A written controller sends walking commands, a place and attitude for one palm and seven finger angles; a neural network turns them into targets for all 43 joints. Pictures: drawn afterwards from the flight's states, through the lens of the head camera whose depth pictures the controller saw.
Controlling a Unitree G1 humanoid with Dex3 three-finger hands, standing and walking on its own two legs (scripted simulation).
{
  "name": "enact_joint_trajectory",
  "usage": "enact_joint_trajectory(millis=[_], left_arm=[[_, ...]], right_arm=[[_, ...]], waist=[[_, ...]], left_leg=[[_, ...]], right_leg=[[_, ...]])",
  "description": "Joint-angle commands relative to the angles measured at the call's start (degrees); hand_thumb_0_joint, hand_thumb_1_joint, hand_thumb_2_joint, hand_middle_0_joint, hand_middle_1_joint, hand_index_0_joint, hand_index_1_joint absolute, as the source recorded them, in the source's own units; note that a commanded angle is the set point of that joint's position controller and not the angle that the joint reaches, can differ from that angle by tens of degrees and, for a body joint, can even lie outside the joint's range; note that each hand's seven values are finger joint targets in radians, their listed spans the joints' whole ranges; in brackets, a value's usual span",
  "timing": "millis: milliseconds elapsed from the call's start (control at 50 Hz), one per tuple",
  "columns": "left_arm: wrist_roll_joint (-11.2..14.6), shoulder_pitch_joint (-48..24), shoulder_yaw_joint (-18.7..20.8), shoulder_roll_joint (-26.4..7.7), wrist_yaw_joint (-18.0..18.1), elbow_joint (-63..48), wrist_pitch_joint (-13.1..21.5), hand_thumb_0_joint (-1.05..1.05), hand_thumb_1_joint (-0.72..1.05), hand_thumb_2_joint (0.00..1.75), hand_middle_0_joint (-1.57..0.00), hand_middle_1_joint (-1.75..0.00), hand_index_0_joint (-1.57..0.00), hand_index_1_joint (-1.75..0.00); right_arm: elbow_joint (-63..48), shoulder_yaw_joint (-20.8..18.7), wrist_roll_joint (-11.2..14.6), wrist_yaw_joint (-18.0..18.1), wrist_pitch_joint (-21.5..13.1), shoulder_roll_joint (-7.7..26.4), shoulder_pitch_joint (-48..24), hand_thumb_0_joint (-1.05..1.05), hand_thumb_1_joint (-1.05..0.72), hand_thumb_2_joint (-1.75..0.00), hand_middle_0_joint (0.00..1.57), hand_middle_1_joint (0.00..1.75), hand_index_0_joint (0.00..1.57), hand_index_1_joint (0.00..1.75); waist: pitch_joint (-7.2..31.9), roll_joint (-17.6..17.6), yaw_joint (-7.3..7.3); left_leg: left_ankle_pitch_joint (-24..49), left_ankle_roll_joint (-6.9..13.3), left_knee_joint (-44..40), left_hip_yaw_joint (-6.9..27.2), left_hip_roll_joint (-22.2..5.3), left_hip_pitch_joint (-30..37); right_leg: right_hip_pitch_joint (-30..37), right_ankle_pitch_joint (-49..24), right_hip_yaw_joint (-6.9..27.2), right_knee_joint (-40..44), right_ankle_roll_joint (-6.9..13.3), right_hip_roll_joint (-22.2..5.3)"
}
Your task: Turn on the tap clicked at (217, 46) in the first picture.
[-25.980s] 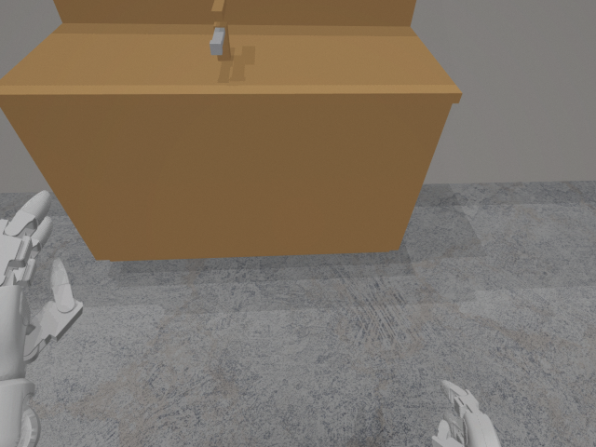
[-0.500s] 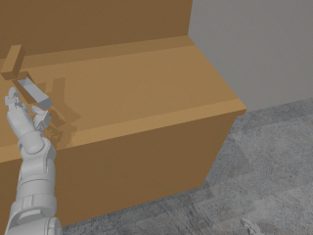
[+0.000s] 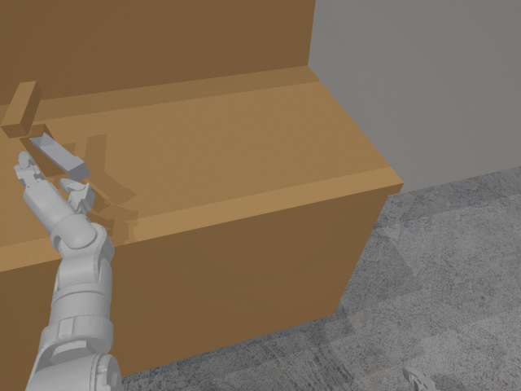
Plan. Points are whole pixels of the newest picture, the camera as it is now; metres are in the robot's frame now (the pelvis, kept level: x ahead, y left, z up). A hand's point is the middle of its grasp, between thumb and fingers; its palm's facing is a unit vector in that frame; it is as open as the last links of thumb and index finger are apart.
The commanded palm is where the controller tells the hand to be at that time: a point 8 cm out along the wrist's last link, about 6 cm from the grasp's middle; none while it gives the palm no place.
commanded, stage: push the lever round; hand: left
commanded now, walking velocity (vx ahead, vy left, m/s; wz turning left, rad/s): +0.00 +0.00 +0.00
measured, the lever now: (76, 169) +0.42 +0.32 +0.12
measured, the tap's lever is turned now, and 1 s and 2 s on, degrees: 35 68 73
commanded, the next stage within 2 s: lift the hand up off the lever in 1.18 s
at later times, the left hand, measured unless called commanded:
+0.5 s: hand (113, 173) +0.42 +0.27 +0.11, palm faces +0.82 -0.57 -0.05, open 7.7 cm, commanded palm +0.37 +0.28 +0.11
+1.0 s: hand (132, 155) +0.47 +0.25 +0.11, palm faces +0.83 -0.54 -0.09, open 7.6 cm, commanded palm +0.41 +0.26 +0.11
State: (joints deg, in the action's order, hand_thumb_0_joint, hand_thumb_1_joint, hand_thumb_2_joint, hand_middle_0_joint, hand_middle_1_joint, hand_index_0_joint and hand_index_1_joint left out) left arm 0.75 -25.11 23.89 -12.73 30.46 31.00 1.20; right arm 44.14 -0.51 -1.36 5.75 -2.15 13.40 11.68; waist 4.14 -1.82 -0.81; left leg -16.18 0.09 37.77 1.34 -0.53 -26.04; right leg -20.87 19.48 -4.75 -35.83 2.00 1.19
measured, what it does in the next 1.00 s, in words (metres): stands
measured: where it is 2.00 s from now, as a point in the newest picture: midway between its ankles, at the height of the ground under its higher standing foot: outside the picture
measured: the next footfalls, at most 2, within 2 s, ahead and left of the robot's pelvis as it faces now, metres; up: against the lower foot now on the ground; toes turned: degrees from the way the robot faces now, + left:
none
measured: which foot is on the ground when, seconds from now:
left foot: down 0.00-1.00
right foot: down 0.00-1.00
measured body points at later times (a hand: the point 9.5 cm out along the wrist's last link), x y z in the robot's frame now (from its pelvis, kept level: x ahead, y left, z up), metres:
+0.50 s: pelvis -0.01 +0.00 -0.01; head +0.01 +0.00 +0.44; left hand +0.37 +0.29 +0.12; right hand +0.07 -0.26 -0.13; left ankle +0.03 +0.12 -0.72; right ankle -0.01 -0.10 -0.72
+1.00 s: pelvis +0.00 +0.00 -0.01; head +0.04 +0.00 +0.44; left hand +0.42 +0.27 +0.12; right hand +0.03 -0.26 -0.14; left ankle +0.03 +0.12 -0.72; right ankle -0.01 -0.10 -0.72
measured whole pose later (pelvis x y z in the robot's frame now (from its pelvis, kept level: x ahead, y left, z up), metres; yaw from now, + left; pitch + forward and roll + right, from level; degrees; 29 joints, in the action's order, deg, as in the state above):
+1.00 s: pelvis +0.00 +0.00 -0.01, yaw +0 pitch +11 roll -1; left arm -7.6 -49.0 28.8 -14.5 46.7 57.8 5.8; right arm 46.7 -2.0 -5.3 0.1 0.0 12.7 17.4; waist 6.5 -2.1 -5.9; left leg -16.9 0.0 42.0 1.6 -0.9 -35.9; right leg -30.7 20.3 -5.0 -40.1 2.2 1.4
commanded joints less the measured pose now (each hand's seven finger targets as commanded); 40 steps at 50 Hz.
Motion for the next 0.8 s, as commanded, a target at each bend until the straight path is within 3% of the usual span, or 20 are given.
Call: enact_joint_trajectory(millis=[0, 40, 80, 100, 120, 180, 200, 240, 280, 300, 360, 480, 500, 540, 580, 620, 780], left_arm=[[-2.21, -26.14, -1.14, -12.26, 1.4, -10.77, 3.97, 0.0, 0.9, 0.9, -0.15, -0.15, -0.15, -0.15], [-2.71, -29.41, -3.28, -10.04, 2.49, -9.43, 4.08, 0.0, 0.9, 0.9, -0.15, -0.15, -0.15, -0.15], [-3.27, -31.69, -2.58, -10.93, 3.71, -6.96, 4.24, 0.0, 0.9, 0.9, -0.15, -0.15, -0.15, -0.15], [-3.6, -31.57, -0.76, -12.56, 4.36, -6.81, 4.46, 0.0, 0.9, 0.9, -0.15, -0.15, -0.15, -0.15], [-3.89, -31.96, -1.18, -12.14, 4.84, -6.17, 4.56, 0.0, 0.9, 0.9, -0.15, -0.15, -0.15, -0.15], [-4.65, -35.23, -1.91, -10.9, 6.42, -2.38, 4.8, 0.0, 0.9, 0.9, -0.15, -0.15, -0.15, -0.15], [-5.17, -35.45, -0.29, -12.61, 7.06, -1.36, 4.94, 0.0, 0.9, 0.9, -0.15, -0.15, -0.15, -0.15], [-5.73, -38.41, -1.44, -11.41, 8.07, -1.83, 5.69, 0.0, 0.9, 0.9, -0.15, -0.15, -0.15, -0.15], [-5.92, -37.12, -0.11, -11.52, 9.29, 1.02, 5.81, 0.0, 0.9, 0.9, -0.15, -0.15, -0.15, -0.15], [-6.34, -36.61, 1.56, -13.2, 9.78, 1.3, 6.06, 0.0, 0.9, 0.9, -0.15, -0.15, -0.15, -0.15], [-6.47, -36.93, 1.04, -11.82, 10.85, 1.25, 6.46, 0.0, 0.9, 0.9, -0.15, -0.15, -0.15, -0.15], [-7.09, -41.57, -0.15, -10.32, 12.57, 2.73, 6.6, 0.0, 0.9, 0.9, -0.15, -0.15, -0.15, -0.15], [-7.48, -41.77, 0.43, -10.95, 12.9, 3.04, 6.67, 0.0, 0.9, 0.9, -0.15, -0.15, -0.15, -0.15], [-7.49, -43.79, -1.66, -8.37, 13.47, 4.38, 6.57, 0.0, 0.9, 0.9, -0.15, -0.15, -0.15, -0.15], [-8.11, -45.56, -0.92, -9.29, 14.35, 7.7, 6.39, 0.0, 0.9, 0.9, -0.15, -0.15, -0.15, -0.15], [-8.61, -47.03, 1.25, -11.81, 15.13, 8.94, 6.53, 0.0, 0.9, 0.9, -0.15, -0.15, -0.15, -0.15], [-10.13, -50.42, 1.38, -12.55, 15.87, 14.39, 7.13, 0.0, 0.9, 0.9, -0.15, -0.15, -0.15, -0.15]], right_arm=[[-5.63, -2.33, -0.3, 0.56, -1.73, 7.71, -2.77, 0.0, -0.9, -0.9, 0.2, 0.3, 0.2, 0.3], [-5.49, -2.23, -0.4, 0.38, -1.97, 7.47, -3.02, 0.0, -0.9, -0.9, 0.2, 0.3, 0.2, 0.3], [-4.96, -2.23, -0.72, 0.26, -1.82, 7.61, -2.49, 0.0, -0.9, -0.9, 0.2, 0.3, 0.2, 0.3], [-4.79, -2.49, -0.88, 0.24, -1.67, 7.83, -1.97, 0.0, -0.9, -0.9, 0.2, 0.3, 0.2, 0.3], [-5.07, -2.55, -0.88, 0.11, -1.57, 7.65, -2.05, 0.0, -0.9, -0.9, 0.2, 0.3, 0.2, 0.3], [-4.42, -2.42, -1.23, -0.3, -1.43, 7.42, -1.47, 0.0, -0.9, -0.9, 0.2, 0.3, 0.2, 0.3], [-4.01, -2.59, -1.43, -0.32, -1.19, 7.63, -1.1, 0.0, -0.9, -0.9, 0.2, 0.3, 0.2, 0.3], [-4.22, -2.75, -1.6, -0.73, -1.06, 7.37, -0.69, 0.0, -0.9, -0.9, 0.2, 0.3, 0.2, 0.3], [-3.94, -2.85, -1.99, -1.26, -1.07, 7.35, 0.13, 0.0, -0.9, -0.9, 0.2, 0.3, 0.2, 0.3], [-3.74, -3.02, -2.15, -1.37, -0.77, 7.57, 0.39, 0.0, -0.9, -0.9, 0.2, 0.3, 0.2, 0.3], [-3.97, -3.28, -2.33, -2.08, -0.55, 7.37, 1.07, 0.0, -0.9, -0.9, 0.2, 0.3, 0.2, 0.3], [-3.25, -3.53, -2.61, -2.89, -0.38, 7.56, 1.7, 0.0, -0.9, -0.9, 0.2, 0.3, 0.2, 0.3], [-2.91, -3.65, -2.73, -2.97, -0.35, 7.66, 1.9, 0.0, -0.9, -0.9, 0.2, 0.3, 0.2, 0.3], [-2.76, -3.6, -2.8, -3.39, -0.64, 7.54, 1.91, 0.0, -0.9, -0.9, 0.2, 0.3, 0.2, 0.3], [-2.06, -3.54, -3.09, -3.52, -0.72, 7.6, 2.5, 0.0, -0.9, -0.9, 0.2, 0.3, 0.2, 0.3], [-1.69, -3.68, -3.32, -3.65, -0.57, 7.79, 3.25, 0.0, -0.9, -0.9, 0.2, 0.3, 0.2, 0.3], [-1.7, -3.76, -3.85, -4.47, 0.25, 7.84, 5.77, 0.0, -0.9, -0.9, 0.2, 0.3, 0.2, 0.3]], waist=[[13.69, -0.64, -1.44], [13.47, -1.06, -2.27], [13.41, -0.51, -2.62], [14.66, -0.26, -1.94], [15.86, -0.18, -2.0], [14.35, 0.19, -2.83], [14.81, -0.08, -2.38], [17.15, -0.42, -2.95], [17.16, 0.17, -2.58], [17.67, -0.71, -2.03], [18.95, 0.13, -2.36], [17.06, 0.02, -3.87], [17.1, -1.18, -3.4], [16.78, -0.62, -4.55], [15.49, -0.17, -4.75], [17.25, -0.82, -4.56], [18.51, -0.28, -5.7]], left_leg=[[8.45, 1.54, -3.72, 0.76, 0.66, 7.39], [6.83, 1.64, -3.67, 0.9, 0.76, 7.21], [5.82, 1.68, -3.53, 1.06, 0.79, 6.44], [6.31, 1.6, -3.57, 1.43, 0.79, 6.5], [6.53, 1.62, -3.33, 1.23, 0.82, 6.39], [4.77, 1.71, -3.03, 1.28, 0.85, 4.89], [4.76, 1.64, -3.13, 1.6, 0.77, 4.96], [5.82, 1.67, -2.65, 1.34, 0.75, 5.59], [6.66, 1.6, -2.27, 1.29, 0.83, 4.63], [7.41, 1.48, -2.29, 1.53, 0.76, 4.76], [9.27, 1.6, -1.68, 0.94, 0.68, 4.88], [7.16, 1.66, -1.97, 1.25, 0.43, 4.57], [7.05, 1.41, -2.27, 1.7, 0.36, 4.91], [5.31, 1.58, -2.14, 1.59, 0.43, 4.62], [3.18, 1.63, -2.33, 1.66, 0.5, 3.07], [3.41, 1.68, -2.08, 1.72, 0.56, 3.1], [5.07, 1.91, -0.58, 1.41, 0.3, 1.89]], right_leg=[[2.06, -12.53, 3.4, 5.53, -0.96, -0.51], [0.64, -10.82, 3.47, 5.72, -1.03, -0.59], [0.01, -9.69, 3.49, 5.8, -1.04, -0.67], [0.8, -9.83, 3.41, 5.6, -0.88, -0.55], [1.0, -10.13, 3.46, 5.29, -0.97, -0.69], [-0.64, -8.36, 3.42, 5.36, -1.06, -0.75], [-0.51, -8.0, 3.27, 5.23, -0.88, -0.6], [-0.38, -9.14, 3.26, 4.73, -0.96, -0.68], [-0.2, -9.98, 2.99, 4.2, -0.89, -0.51], [0.11, -10.29, 2.89, 3.95, -0.7, -0.38], [0.67, -12.53, 2.78, 3.39, -0.84, -0.35], [-1.68, -9.58, 2.42, 3.77, -0.85, -0.09], [-1.98, -8.93, 2.22, 3.65, -0.6, 0.04], [-3.4, -7.42, 2.16, 3.76, -0.84, 0.0], [-4.22, -5.63, 2.17, 3.87, -0.85, -0.05], [-4.14, -5.72, 2.25, 3.57, -0.83, -0.16], [-5.49, -6.99, 2.37, 2.78, -0.93, 0.0]])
